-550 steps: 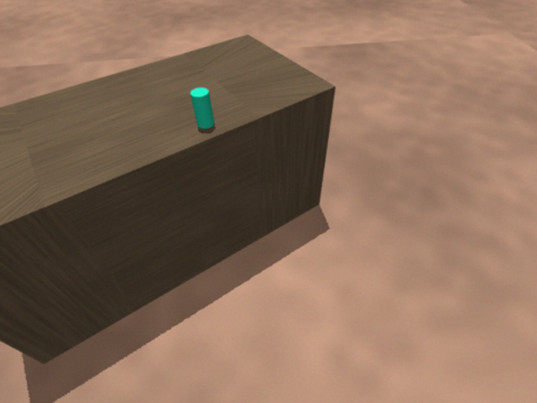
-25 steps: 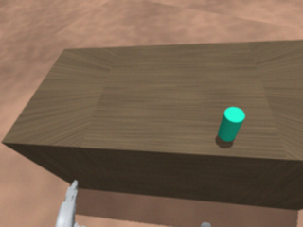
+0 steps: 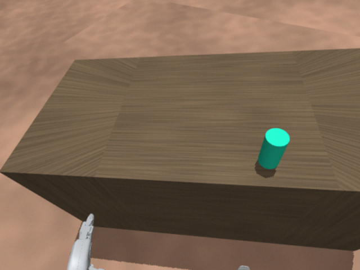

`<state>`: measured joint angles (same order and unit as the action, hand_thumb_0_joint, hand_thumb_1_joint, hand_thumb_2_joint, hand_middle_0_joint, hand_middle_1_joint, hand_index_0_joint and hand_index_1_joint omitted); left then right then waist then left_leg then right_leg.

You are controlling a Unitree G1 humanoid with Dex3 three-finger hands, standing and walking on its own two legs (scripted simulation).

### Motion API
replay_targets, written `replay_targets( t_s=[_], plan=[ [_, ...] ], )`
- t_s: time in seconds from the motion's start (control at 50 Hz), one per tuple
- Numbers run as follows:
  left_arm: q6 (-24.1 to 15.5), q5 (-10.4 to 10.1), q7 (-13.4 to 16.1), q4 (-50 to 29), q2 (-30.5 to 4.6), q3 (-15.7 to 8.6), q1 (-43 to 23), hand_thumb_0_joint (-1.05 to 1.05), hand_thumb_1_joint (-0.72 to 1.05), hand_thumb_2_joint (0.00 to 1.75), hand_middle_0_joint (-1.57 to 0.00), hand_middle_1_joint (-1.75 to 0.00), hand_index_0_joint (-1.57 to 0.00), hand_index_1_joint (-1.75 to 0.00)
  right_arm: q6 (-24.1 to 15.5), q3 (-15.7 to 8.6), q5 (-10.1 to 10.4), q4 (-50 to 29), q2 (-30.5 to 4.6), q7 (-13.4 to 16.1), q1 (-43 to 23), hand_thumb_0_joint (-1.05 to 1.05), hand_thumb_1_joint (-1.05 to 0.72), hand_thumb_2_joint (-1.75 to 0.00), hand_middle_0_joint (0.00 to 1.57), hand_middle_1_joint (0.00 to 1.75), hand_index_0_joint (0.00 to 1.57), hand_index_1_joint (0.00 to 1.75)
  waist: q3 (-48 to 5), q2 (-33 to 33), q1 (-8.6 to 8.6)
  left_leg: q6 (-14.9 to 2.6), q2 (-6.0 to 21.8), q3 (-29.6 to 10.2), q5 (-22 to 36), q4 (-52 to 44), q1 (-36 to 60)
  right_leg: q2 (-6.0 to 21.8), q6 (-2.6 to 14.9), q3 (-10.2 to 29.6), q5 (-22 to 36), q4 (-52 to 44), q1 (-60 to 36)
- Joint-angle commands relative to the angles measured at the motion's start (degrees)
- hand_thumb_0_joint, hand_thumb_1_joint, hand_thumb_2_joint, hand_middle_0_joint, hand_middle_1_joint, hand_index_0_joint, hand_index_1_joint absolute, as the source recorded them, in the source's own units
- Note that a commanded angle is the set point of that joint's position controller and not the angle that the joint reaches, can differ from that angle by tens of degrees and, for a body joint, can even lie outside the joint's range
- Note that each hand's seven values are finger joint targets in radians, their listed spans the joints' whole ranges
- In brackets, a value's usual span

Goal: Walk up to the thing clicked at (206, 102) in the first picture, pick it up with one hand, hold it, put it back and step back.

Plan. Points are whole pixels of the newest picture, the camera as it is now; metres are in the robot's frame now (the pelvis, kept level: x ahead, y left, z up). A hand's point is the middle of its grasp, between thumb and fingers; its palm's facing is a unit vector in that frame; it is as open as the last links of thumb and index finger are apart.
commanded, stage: go down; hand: right
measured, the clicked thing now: (272, 149) +0.42 -0.17 -0.03
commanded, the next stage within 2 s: approach in 0.04 s
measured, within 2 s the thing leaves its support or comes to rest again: neither
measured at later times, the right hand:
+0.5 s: hand (346, 152) +0.38 -0.30 +0.03, palm faces +0.07 +1.00 +0.06, open 17.7 cm
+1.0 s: hand (286, 148) +0.42 -0.20 -0.01, palm faces +0.07 +1.00 +0.03, open 17.7 cm
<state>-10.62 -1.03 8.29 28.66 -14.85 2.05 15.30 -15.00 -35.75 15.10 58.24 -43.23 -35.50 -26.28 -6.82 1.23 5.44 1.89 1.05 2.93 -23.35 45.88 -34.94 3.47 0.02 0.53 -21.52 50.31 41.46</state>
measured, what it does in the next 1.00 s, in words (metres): stands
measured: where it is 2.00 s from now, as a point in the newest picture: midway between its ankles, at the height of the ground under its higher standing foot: outside the picture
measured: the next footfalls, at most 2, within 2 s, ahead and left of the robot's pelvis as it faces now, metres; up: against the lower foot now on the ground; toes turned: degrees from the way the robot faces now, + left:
none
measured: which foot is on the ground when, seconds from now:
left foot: down 0.00-1.00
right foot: down 0.00-1.00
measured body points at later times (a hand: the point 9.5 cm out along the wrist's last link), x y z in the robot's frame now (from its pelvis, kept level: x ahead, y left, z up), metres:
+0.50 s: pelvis -0.01 +0.00 -0.01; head +0.07 -0.04 +0.43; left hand +0.15 +0.26 -0.05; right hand +0.37 -0.36 +0.03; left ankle -0.01 +0.15 -0.70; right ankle +0.03 -0.11 -0.70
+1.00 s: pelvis -0.02 +0.00 -0.05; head +0.07 -0.03 +0.39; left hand +0.12 +0.26 -0.06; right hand +0.41 -0.25 -0.01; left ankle -0.01 +0.15 -0.70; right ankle +0.03 -0.11 -0.70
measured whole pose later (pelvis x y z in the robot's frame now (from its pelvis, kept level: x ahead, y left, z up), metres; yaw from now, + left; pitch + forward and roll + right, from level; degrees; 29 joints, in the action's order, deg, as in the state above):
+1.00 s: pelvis -0.02 +0.00 -0.05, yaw +2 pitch +18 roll +3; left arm -4.3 2.4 0.5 7.2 -12.1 -1.9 22.4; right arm -24.9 -25.9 7.0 53.4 -22.6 -13.2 -30.5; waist -8.4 0.7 9.0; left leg 1.6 -0.2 1.5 -28.5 62.4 -52.3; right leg 5.1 -0.3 0.3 -26.3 65.4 57.6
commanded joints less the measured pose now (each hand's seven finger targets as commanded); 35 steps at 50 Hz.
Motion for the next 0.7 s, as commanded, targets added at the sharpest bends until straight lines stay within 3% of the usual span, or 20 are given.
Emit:
replay_targets(
  t_s=[0.0, 0.04, 0.08, 0.1, 0.12, 0.14, 0.24, 0.28, 0.3, 0.32, 0.34, 0.38, 0.44, 0.5, 0.52, 0.56, 0.6, 0.62, 0.64, 0.68],
  plan=[
    [-3.11, 0.03, 0.58, -9.90, -10.99, -4.99, -0.85, 0.00, -0.54, 0.05, -0.04, -0.05, -0.05, -0.04, -4.29, -4.15, 2.44, -13.40, -21.82, -0.55, -16.48, 0.00, 0.59, -0.07, 0.03, 0.05, 0.04, 0.05, -18.70, -11.12, -0.97, -2.79, -2.23, -0.23, 14.05, -4.37, 1.22, -1.62, 0.61, 2.23, 16.96, -6.41, -19.08],
    [-3.10, 0.08, 0.62, -9.45, -10.03, -3.85, -0.95, 0.00, -0.54, 0.05, -0.04, -0.05, -0.05, -0.04, -4.09, -3.67, 2.28, -9.69, -19.88, -0.80, -14.15, 0.00, 0.58, -0.07, 0.03, 0.05, 0.04, 0.05, -19.15, -9.87, -1.25, -2.68, -2.14, -0.32, 15.99, -4.04, 1.41, -1.78, 0.66, 2.11, 20.46, -5.49, -19.54],
    [-2.91, -0.01, 0.69, -8.93, -10.86, -4.71, -1.44, 0.00, -0.54, 0.05, -0.04, -0.05, -0.05, -0.04, -4.78, -4.84, 2.30, -13.36, -23.35, -0.35, -18.33, 0.00, 0.60, -0.07, 0.03, 0.06, 0.04, 0.06, -18.10, -11.41, -1.07, -2.79, -1.88, -0.88, 14.72, -4.28, 1.41, -2.04, 0.96, 1.77, 16.62, -5.74, -17.92],
    [-2.82, -0.02, 0.63, -8.22, -9.92, -3.89, -0.85, 0.00, -0.54, 0.05, -0.04, -0.05, -0.05, -0.04, -4.57, -4.43, 2.07, -11.83, -22.25, -0.38, -16.72, 0.00, 0.60, -0.07, 0.03, 0.05, 0.04, 0.05, -17.38, -11.03, -1.19, -2.77, -1.81, -0.98, 14.44, -4.29, 1.74, -2.14, 1.10, 1.61, 15.49, -5.89, -17.29],
    [-2.91, 0.07, 0.78, -8.12, -11.06, -5.11, -1.29, 0.00, -0.55, 0.04, -0.04, -0.03, -0.04, -0.03, -4.52, -3.68, 2.21, -11.29, -20.63, -0.51, -15.68, 0.00, 0.61, -0.07, 0.03, 0.06, 0.04, 0.06, -17.65, -10.51, -0.92, -2.83, -1.99, -0.72, 13.90, -4.09, 0.73, -1.95, 0.94, 1.81, 15.57, -6.11, -17.56],
    [-2.93, 0.02, 0.60, -8.64, -10.07, -4.13, -1.82, 0.00, -0.55, 0.05, -0.04, -0.04, -0.04, -0.04, -4.81, -4.40, 2.05, -14.22, -22.50, -0.34, -17.38, 0.00, 0.61, -0.03, 0.06, 0.05, 0.06, 0.05, -18.00, -13.15, -1.53, -3.00, -1.89, -0.85, 13.08, -4.28, 0.86, -1.98, 0.80, 1.75, 14.75, -6.36, -18.06],
    [-3.12, 0.16, 0.53, -10.48, -9.75, -3.79, -2.02, 0.00, -0.56, 0.05, -0.04, -0.04, -0.04, -0.05, -4.31, -0.50, 2.43, -10.89, -15.13, -0.02, -16.37, 0.00, 0.61, -0.04, 0.05, 0.05, 0.06, 0.05, -16.49, -10.32, 0.19, -2.86, -2.34, -0.35, 11.10, -4.55, -1.14, -1.46, 0.67, 2.14, 12.57, -6.96, -18.48],
    [-3.06, 0.35, 0.48, -8.98, -10.71, -5.36, -0.28, 0.00, -0.55, 0.04, -0.04, -0.04, -0.04, -0.04, -4.60, 1.11, 2.23, -9.44, -12.68, 0.46, -16.29, 0.00, 0.61, -0.04, 0.05, 0.05, 0.05, 0.05, -15.27, -8.52, 1.03, -2.76, -2.19, -0.73, 11.22, -4.01, -2.46, -1.73, 1.02, 1.90, 11.38, -6.21, -16.66],
    [-3.23, 0.50, 0.24, -8.65, -9.79, -4.48, 0.30, 0.00, -0.55, 0.05, -0.05, -0.04, -0.04, -0.05, -4.72, 2.03, 2.22, -7.50, -10.94, 0.49, -15.15, 0.00, 0.61, -0.03, 0.05, 0.04, 0.06, 0.04, -14.27, -7.93, 1.38, -2.68, -2.07, -0.83, 11.67, -3.63, -3.19, -1.76, 1.05, 1.78, 11.94, -5.57, -15.86],
    [-3.51, 0.54, -0.06, -10.72, -8.71, -3.57, -0.80, 0.00, -0.55, 0.04, -0.04, -0.04, -0.05, -0.04, -5.43, 2.42, 2.01, -9.80, -10.23, 1.14, -17.03, 0.00, 0.61, -0.03, 0.05, 0.05, 0.06, 0.05, -14.26, -8.06, 1.27, -2.62, -1.92, -1.17, 11.26, -3.50, -3.30, -1.89, 1.24, 1.54, 10.73, -5.12, -14.90],
    [-3.71, 0.78, 0.00, -11.51, -9.74, -5.01, -0.45, 0.00, -0.55, 0.05, -0.05, -0.04, -0.05, -0.04, -6.12, 2.78, 1.50, -9.66, -9.84, 1.68, -18.18, 0.00, 0.61, -0.04, 0.05, 0.05, 0.05, 0.05, -17.04, -7.14, 2.10, -2.54, -1.91, -1.28, 12.44, -2.64, -3.34, -1.80, 1.19, 1.65, 12.14, -4.12, -15.57],
    [-3.64, 1.10, -0.72, -10.66, -8.27, -3.95, -0.01, 0.00, -0.54, 0.04, -0.04, -0.05, -0.05, -0.04, -7.49, 4.62, 1.55, -7.96, -6.47, 2.55, -18.63, 0.00, 0.61, -0.04, 0.05, 0.05, 0.06, 0.05, -14.59, -6.45, 2.16, -2.54, -2.22, -0.82, 10.25, -1.23, -6.60, -1.51, 1.00, 1.93, 10.69, -3.70, -13.89],
    [-3.63, 2.03, -1.38, -12.40, -10.01, -6.50, 2.35, 0.00, -0.54, 0.04, -0.04, -0.05, -0.05, -0.04, -9.99, 3.54, 0.34, -8.15, -7.71, 4.59, -20.18, 0.00, 0.61, -0.05, 0.04, 0.05, 0.05, 0.05, -18.26, -8.56, 2.54, -2.67, -2.32, -0.92, 10.21, 1.66, -10.54, -1.14, 0.53, 2.20, 13.47, -0.72, -14.35],
    [-3.20, 2.93, -2.23, -17.20, -8.72, -5.85, 2.99, 0.00, -0.53, 0.03, -0.04, -0.05, -0.06, -0.04, -12.64, 2.60, -0.85, -11.62, -8.56, 6.93, -23.75, 0.00, 0.61, -0.07, 0.02, 0.06, 0.04, 0.06, -21.42, -8.85, 2.22, -2.52, -2.33, -1.33, 12.23, 3.87, -9.08, -1.91, 0.78, 1.65, 13.83, 2.12, -11.56],
    [-3.04, 3.08, -2.27, -18.67, -9.22, -6.88, 3.45, 0.00, -0.52, 0.02, -0.04, -0.05, -0.06, -0.03, -13.22, 2.58, -1.46, -11.88, -7.86, 7.75, -23.80, 0.00, 0.61, -0.07, 0.02, 0.06, 0.03, 0.06, -24.78, -9.82, 2.41, -2.64, -2.36, -1.50, 13.42, 5.25, -9.70, -1.79, 0.74, 1.62, 16.14, 3.32, -12.89],
    [-2.64, 3.54, -2.69, -20.28, -9.25, -8.09, 4.69, 0.00, -0.52, 0.02, -0.04, -0.05, -0.06, -0.03, -14.12, 4.40, -2.11, -12.53, -4.44, 9.38, -25.33, 0.00, 0.61, -0.07, 0.01, 0.06, 0.03, 0.06, -25.23, -11.25, 3.14, -2.76, -2.65, -1.46, 13.20, 6.50, -11.88, -1.49, 0.50, 1.57, 17.38, 4.96, -13.32],
    [-1.78, 3.82, -3.43, -20.45, -8.99, -8.24, 6.09, 0.00, -0.54, 0.03, -0.05, -0.05, -0.06, -0.03, -14.41, 3.75, -3.34, -9.69, -4.10, 11.71, -23.22, 0.00, 0.61, -0.05, 0.03, 0.05, 0.04, 0.05, -23.01, -11.39, 2.27, -3.04, -2.95, -1.11, 10.83, 7.63, -13.89, -1.32, 0.06, 1.71, 15.47, 5.25, -10.54],
    [-1.50, 3.86, -3.90, -22.77, -8.61, -8.24, 4.84, 0.00, -0.54, 0.03, -0.05, -0.05, -0.06, -0.03, -14.99, 3.67, -3.62, -11.96, -3.82, 12.98, -24.79, 0.00, 0.61, -0.05, 0.03, 0.05, 0.04, 0.05, -23.53, -13.16, 1.54, -3.28, -3.04, -1.16, 9.30, 7.92, -14.32, -1.19, -0.21, 1.74, 14.02, 5.07, -10.16],
    [-1.33, 4.18, -4.04, -25.57, -9.93, -9.68, 4.11, 0.00, -0.53, 0.03, -0.05, -0.05, -0.06, -0.03, -15.68, 2.55, -4.39, -14.32, -5.04, 14.27, -26.25, 0.00, 0.61, -0.05, 0.03, 0.05, 0.04, 0.05, -27.62, -14.01, 1.39, -3.42, -3.02, -1.14, 9.74, 8.57, -13.79, -0.97, -0.34, 1.82, 14.81, 5.68, -11.31],
    [-0.68, 4.28, -4.70, -26.52, -8.22, -9.23, 4.73, 0.00, -0.53, 0.02, -0.04, -0.05, -0.06, -0.03, -16.25, 4.53, -5.27, -17.57, -2.43, 16.06, -27.95, 0.00, 0.61, -0.04, 0.03, 0.05, 0.04, 0.05, -29.25, -16.12, 0.93, -3.64, -3.41, -0.74, 9.55, 9.25, -13.63, -0.65, -0.62, 1.74, 15.36, 5.91, -12.54]
  ],
)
